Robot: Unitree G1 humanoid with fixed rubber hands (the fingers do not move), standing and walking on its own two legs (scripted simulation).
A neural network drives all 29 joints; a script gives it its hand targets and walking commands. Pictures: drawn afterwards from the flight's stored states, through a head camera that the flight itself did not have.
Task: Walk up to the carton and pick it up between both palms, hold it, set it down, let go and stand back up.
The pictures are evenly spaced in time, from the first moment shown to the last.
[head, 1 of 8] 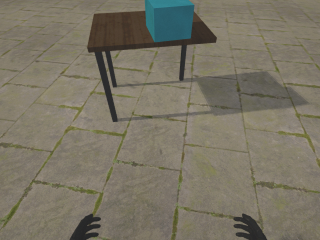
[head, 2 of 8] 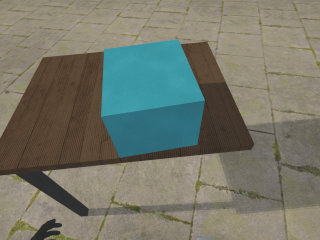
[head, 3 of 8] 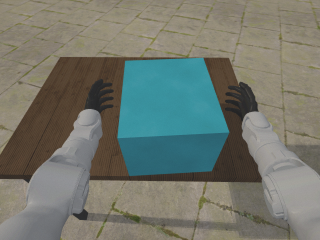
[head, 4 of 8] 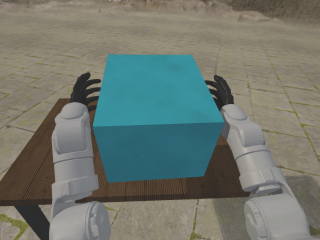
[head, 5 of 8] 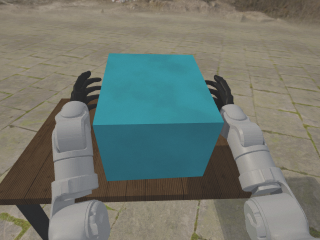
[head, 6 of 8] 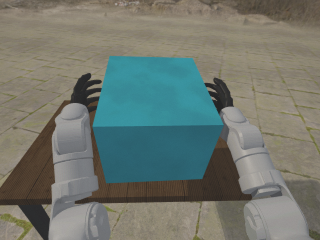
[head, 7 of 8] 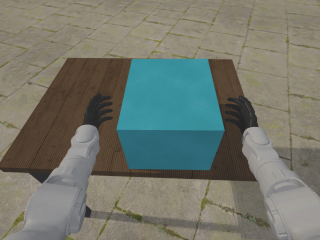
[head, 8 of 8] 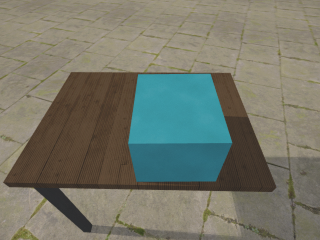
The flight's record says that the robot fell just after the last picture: no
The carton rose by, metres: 0.19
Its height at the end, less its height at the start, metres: +0.00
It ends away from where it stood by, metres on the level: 0.00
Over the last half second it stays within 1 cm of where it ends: yes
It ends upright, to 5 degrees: yes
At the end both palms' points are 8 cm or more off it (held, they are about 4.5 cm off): yes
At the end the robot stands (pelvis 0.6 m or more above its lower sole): yes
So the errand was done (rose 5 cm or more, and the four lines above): yes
